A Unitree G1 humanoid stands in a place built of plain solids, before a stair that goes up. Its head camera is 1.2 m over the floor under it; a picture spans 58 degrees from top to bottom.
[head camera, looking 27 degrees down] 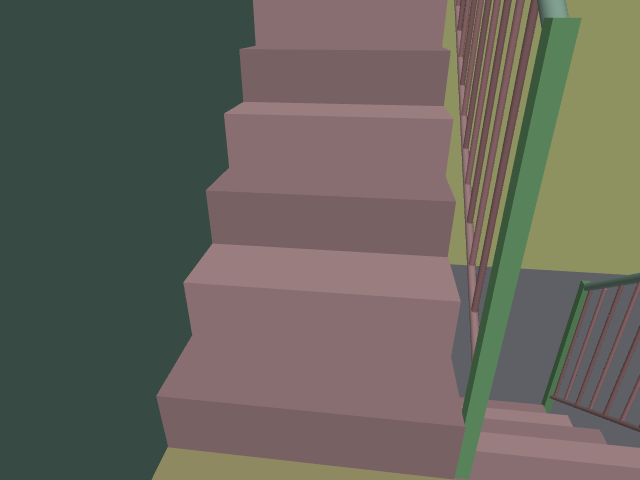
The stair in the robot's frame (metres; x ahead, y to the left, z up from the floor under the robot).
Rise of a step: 0.22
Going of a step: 0.28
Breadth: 0.88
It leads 7 degrees to the right of straight ahead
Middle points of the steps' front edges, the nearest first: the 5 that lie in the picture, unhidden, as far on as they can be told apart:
0.87 0.04 0.22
1.14 0.01 0.44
1.41 -0.03 0.65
1.69 -0.06 0.87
1.96 -0.09 1.09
